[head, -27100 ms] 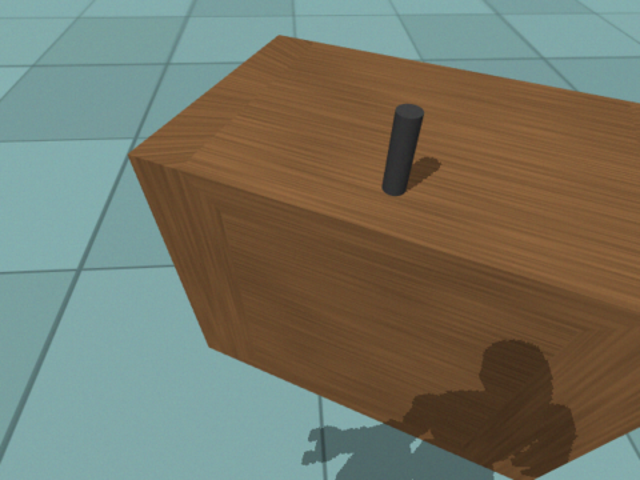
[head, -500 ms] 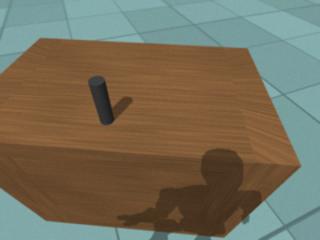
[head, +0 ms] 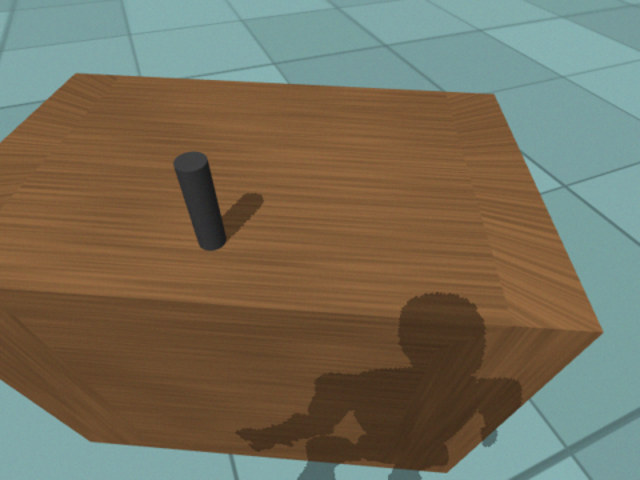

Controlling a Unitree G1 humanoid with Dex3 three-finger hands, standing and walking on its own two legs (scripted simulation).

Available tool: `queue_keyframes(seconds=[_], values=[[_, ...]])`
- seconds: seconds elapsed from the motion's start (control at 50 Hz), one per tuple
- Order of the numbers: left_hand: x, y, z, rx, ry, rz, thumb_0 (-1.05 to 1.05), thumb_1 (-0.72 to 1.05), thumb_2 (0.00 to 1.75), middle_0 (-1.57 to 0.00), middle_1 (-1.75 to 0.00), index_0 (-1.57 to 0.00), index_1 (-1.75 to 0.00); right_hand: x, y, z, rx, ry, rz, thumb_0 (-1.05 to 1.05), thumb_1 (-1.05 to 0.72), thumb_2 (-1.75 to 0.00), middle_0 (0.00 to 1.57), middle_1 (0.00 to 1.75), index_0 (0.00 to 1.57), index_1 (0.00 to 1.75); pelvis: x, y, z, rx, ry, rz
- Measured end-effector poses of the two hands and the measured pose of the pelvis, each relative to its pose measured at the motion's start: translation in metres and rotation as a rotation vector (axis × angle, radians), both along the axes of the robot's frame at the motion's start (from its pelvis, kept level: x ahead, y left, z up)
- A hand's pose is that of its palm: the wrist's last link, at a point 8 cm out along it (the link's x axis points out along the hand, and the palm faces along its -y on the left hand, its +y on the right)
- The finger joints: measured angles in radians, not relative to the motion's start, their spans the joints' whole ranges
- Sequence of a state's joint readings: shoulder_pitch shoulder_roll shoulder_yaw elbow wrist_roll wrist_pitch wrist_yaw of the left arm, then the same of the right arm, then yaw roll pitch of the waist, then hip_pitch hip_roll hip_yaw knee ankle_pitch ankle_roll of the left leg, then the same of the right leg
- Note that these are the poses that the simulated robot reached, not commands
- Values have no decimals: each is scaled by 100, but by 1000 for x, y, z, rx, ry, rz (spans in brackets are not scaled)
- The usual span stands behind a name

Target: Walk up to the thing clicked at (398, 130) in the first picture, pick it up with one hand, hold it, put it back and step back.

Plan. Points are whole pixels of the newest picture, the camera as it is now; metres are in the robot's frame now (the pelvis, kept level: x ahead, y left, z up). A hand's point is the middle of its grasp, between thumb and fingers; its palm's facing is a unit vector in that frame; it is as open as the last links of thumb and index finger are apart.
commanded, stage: stand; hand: left
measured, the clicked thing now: (202, 205) +0.47 +0.18 +0.09
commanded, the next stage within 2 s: none
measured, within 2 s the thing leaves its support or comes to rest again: neither
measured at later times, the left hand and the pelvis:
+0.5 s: hand out of the picture +0.08 +0.26 -0.16, palm faces -0.04 -0.93 -0.35, open 7.4 cm; pelvis +0.01 +0.00 +0.00, yaw +0 degrees
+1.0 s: hand out of the picture +0.08 +0.26 -0.16, palm faces -0.03 -0.94 -0.35, open 7.4 cm; pelvis +0.01 +0.00 +0.00, yaw +0 degrees
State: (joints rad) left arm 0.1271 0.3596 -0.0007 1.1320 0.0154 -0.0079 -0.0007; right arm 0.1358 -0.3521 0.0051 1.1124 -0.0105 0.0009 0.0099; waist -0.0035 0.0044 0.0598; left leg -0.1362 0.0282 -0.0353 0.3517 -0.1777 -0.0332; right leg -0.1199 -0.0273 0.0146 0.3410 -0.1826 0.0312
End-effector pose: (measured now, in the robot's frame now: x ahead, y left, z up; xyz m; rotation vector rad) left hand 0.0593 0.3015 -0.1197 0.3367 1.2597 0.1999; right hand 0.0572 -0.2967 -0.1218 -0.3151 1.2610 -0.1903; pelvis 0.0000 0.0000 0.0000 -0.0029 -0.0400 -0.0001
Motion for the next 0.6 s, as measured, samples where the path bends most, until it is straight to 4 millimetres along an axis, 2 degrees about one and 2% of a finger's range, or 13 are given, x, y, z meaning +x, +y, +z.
queue_keyframes(seconds=[0.12, 0.22, 0.36, 0.6], values=[[3, -1, 0, -2, 0, 0, 0, 61, 83, -20, -29, -20, -29, 3, 0, 0, -2, -1, 1, 0, -91, -90, 20, 30, 21, 30, 2, 0, 0, 1, 1, -1], [7, -1, 0, -3, -3, -3, 0, 79, 88, -20, -30, -21, -30, 8, 1, 1, -1, -8, 2, 0, -91, -90, 20, 30, 21, 30, 4, 0, 0, 1, 4, -2], [12, -1, 1, -4, -9, -5, 0, 88, 89, -20, -30, -21, -30, 13, 1, 1, 0, -13, 2, 0, -91, -90, 20, 30, 21, 30, 7, 1, 0, 1, 5, -4], [17, -1, 1, -3, -20, -7, 0, 90, 90, -20, -30, -21, -30, 17, 1, 2, -1, -24, -2, 0, -91, -90, 20, 30, 21, 30, 9, 1, 0, 0, 2, -5]])
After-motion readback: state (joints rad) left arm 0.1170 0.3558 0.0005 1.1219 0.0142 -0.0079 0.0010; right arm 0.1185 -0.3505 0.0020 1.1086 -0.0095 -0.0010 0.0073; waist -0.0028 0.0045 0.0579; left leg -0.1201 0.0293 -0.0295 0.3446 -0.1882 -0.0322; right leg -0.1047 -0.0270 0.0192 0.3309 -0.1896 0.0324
